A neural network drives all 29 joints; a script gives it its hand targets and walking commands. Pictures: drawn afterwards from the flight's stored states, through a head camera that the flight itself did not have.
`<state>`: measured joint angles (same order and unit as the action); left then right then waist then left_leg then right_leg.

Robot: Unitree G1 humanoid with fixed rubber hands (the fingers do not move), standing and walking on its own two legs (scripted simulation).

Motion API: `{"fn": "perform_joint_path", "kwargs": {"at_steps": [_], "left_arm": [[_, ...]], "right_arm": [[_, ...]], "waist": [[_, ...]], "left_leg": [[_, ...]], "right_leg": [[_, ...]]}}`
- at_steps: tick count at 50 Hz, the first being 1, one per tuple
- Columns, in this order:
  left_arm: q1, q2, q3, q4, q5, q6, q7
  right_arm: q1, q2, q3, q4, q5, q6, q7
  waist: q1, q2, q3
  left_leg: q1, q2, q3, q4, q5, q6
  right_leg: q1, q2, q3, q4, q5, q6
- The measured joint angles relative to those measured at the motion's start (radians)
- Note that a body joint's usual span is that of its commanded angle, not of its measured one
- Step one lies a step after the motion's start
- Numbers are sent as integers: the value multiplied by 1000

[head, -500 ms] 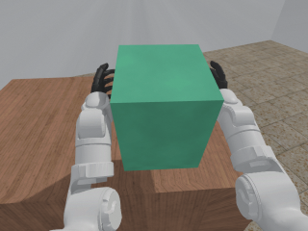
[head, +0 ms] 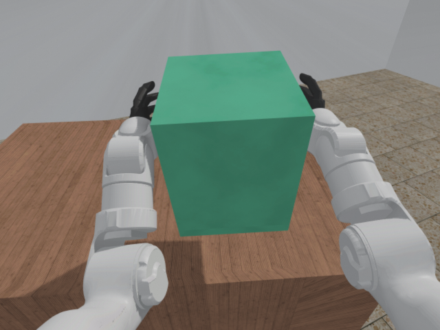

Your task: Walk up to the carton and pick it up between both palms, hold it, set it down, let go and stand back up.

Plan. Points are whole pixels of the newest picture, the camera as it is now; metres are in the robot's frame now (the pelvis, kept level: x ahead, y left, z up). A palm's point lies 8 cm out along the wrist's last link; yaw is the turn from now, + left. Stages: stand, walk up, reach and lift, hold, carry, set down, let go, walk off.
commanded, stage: reach and lift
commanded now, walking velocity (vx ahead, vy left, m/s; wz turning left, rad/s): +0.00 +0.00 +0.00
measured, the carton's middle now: (229, 145) +0.39 -0.02 +0.21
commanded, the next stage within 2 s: hold in 0.56 s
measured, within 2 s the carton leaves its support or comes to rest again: neither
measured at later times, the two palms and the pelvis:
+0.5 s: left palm (140, 117) +0.39 +0.13 +0.27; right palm (314, 104) +0.39 -0.16 +0.28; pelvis +0.01 +0.00 +0.00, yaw +0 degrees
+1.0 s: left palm (132, 104) +0.37 +0.13 +0.31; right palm (318, 92) +0.38 -0.16 +0.31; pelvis -0.01 -0.01 +0.00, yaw +1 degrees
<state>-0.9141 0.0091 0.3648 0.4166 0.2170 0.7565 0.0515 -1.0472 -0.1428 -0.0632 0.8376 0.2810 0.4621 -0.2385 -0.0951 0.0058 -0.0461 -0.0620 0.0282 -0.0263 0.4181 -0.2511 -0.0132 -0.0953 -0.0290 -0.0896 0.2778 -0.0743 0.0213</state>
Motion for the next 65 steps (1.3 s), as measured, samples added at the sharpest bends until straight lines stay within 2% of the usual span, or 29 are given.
{"fn": "perform_joint_path", "kwargs": {"at_steps": [14,23,30,34,47,57,65], "left_arm": [[17,9,-5,-42,-31,45,-1],[-24,13,17,-19,-25,74,-7],[-15,24,6,-51,-32,106,-10],[-26,24,10,-48,-29,118,-11],[-123,55,50,90,-19,119,-32],[-159,74,57,136,-21,110,-43],[-153,83,49,121,-24,117,-51]], "right_arm": [[-12,-19,41,-54,66,78,-44],[-47,-37,59,-36,86,110,-53],[-55,-35,66,-44,103,129,-64],[-65,-41,68,-42,108,142,-66],[-151,-31,24,74,57,162,-60],[-167,-40,50,82,69,169,-68],[-158,-36,57,62,79,175,-78]], "waist": [[-11,21,-19],[9,25,-27],[4,25,-39],[13,27,-47],[33,27,-68],[31,31,-70],[24,31,-64]], "left_leg": [[-11,6,-11,12,-14,-6],[-8,10,-1,7,-12,-6],[-12,10,-9,13,-11,-9],[-14,11,-8,16,-10,-10],[-24,9,-14,0,10,-14],[-24,14,-21,-9,17,-20],[-26,15,-28,-8,17,-23]], "right_leg": [[-6,6,-10,9,-15,-2],[-8,10,1,6,-11,-4],[-8,10,-7,9,-12,-6],[-11,12,-5,11,-10,-8],[-29,9,-9,19,-5,-17],[-28,15,-16,11,-1,-23],[-26,16,-22,12,-3,-25]]}}
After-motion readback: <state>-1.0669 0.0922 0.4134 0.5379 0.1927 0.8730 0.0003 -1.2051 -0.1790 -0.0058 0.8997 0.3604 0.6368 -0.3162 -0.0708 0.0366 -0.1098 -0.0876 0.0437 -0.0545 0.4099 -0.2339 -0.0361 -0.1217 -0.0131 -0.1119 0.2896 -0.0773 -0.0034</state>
